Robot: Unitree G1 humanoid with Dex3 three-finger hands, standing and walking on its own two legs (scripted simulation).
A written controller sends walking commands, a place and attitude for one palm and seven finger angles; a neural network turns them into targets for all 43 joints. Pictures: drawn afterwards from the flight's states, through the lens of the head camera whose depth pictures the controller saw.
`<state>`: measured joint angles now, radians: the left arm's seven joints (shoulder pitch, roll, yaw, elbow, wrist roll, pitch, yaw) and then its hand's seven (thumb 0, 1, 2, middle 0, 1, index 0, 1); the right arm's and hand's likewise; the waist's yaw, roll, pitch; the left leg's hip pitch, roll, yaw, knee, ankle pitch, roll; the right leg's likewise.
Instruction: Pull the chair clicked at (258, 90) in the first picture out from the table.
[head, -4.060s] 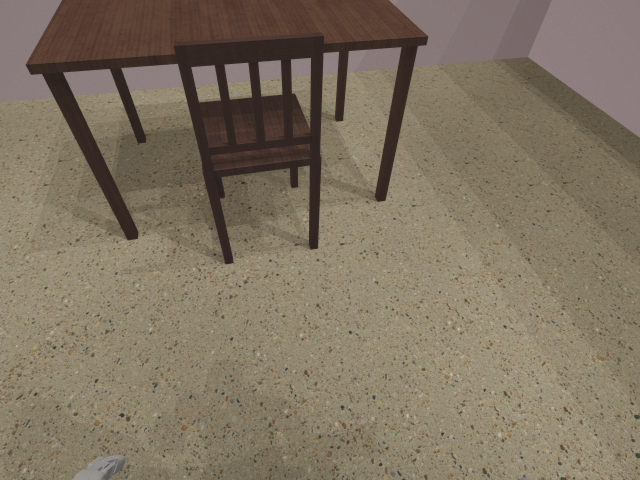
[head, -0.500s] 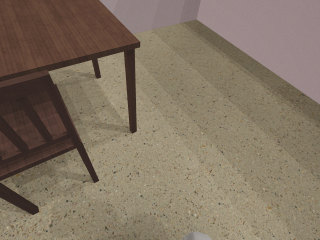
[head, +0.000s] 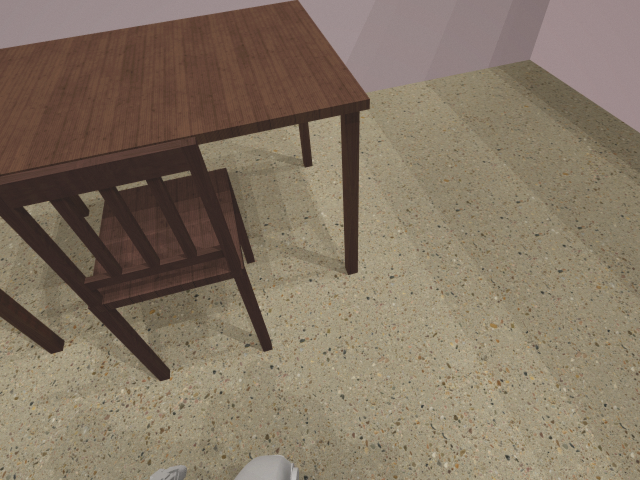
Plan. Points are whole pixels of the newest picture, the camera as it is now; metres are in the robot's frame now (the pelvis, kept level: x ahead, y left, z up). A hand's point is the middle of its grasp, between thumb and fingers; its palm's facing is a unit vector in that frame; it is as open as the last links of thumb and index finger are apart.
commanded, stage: turn to face it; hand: left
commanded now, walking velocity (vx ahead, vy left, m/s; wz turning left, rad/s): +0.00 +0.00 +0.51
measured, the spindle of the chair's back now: (132, 228) +0.61 +0.43 -0.10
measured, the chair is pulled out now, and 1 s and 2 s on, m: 0.00 0.00 0.00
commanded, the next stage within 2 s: take the last steps up to it in 0.40 s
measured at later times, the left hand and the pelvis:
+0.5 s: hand out of the picture -0.06 +0.28 -0.18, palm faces +0.29 -0.93 -0.24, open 7.4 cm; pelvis -0.03 +0.06 +0.00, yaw +12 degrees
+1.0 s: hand out of the picture -0.02 +0.21 -0.16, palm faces +0.33 -0.92 -0.22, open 7.3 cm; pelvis +0.03 +0.04 +0.01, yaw +16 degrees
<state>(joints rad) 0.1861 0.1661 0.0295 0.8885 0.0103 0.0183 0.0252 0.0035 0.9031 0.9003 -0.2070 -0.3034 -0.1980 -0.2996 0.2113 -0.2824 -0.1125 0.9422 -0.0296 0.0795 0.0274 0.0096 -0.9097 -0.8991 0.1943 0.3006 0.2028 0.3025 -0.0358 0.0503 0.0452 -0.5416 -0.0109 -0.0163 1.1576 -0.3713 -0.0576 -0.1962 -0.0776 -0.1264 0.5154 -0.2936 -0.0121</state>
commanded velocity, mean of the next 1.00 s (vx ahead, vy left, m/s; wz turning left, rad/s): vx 0.16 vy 0.00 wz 0.19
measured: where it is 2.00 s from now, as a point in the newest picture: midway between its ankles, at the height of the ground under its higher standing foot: outside the picture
